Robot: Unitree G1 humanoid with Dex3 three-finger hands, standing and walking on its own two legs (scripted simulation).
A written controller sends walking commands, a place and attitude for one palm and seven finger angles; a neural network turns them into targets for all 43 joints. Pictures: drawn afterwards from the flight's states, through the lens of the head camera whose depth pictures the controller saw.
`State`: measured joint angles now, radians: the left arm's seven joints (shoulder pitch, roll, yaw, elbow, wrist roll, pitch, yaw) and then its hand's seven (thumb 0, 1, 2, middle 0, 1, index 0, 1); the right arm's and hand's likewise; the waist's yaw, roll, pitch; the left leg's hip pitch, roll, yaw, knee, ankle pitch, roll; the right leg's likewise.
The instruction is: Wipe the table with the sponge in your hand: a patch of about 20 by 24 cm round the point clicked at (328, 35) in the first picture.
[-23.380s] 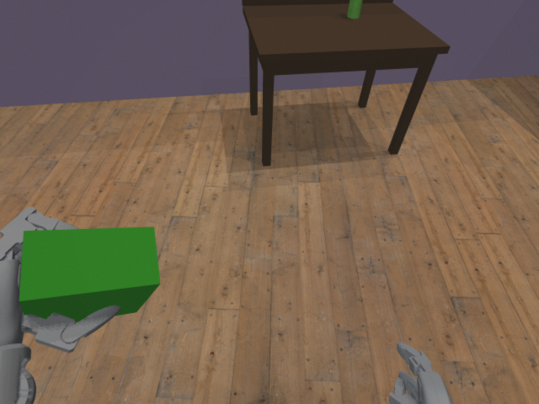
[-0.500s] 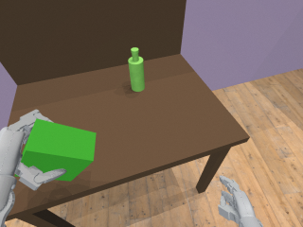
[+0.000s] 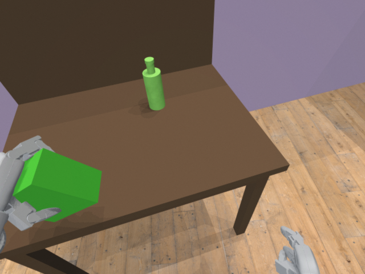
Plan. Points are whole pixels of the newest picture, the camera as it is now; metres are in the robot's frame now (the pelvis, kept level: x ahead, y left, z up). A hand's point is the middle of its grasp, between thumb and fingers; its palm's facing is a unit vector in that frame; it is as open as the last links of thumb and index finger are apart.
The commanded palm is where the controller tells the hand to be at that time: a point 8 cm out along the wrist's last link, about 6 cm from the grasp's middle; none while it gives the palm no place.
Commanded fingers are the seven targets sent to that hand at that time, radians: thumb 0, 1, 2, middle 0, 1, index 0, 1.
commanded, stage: turn the palm down, sponge in hand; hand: left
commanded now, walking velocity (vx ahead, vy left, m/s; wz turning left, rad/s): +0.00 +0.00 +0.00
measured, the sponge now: (59, 192) +0.23 +0.26 +0.11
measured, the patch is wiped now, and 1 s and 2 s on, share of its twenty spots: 0.00 0.00 0.00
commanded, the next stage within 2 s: move the sponge above the wiping area in 1.42 s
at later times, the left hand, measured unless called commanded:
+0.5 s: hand (31, 193) +0.21 +0.30 +0.13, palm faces +0.16 -0.28 -0.94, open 10.6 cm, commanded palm +0.18 +0.30 +0.18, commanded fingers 0.00 0.10 1.30 -1.20 -1.60 -1.20 -1.60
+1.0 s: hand (21, 195) +0.22 +0.34 +0.11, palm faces +0.03 -0.11 -0.99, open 10.6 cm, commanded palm +0.19 +0.33 +0.17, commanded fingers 0.00 0.10 1.30 -1.20 -1.60 -1.20 -1.60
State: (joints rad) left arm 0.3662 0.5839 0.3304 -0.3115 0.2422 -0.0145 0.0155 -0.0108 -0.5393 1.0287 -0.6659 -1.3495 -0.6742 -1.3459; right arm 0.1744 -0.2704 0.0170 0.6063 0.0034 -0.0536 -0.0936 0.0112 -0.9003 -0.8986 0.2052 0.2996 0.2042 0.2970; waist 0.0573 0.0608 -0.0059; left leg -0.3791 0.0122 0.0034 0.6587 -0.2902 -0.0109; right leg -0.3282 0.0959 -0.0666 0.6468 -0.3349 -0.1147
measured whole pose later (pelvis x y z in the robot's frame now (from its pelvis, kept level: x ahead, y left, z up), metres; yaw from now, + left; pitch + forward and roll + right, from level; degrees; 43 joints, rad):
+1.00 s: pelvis -0.01 +0.05 +0.02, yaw +0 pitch -4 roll +0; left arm 0.18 0.49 -0.02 -0.16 0.87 0.30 0.02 -0.01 -0.54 1.03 -0.67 -1.34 -0.68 -1.34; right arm 0.02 -0.26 0.05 0.68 0.02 0.03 -0.07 0.01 -0.90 -0.90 0.20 0.30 0.20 0.30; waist 0.13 0.11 0.03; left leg -0.19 -0.04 0.03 0.43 -0.18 0.05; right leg -0.15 0.04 -0.03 0.44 -0.23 -0.05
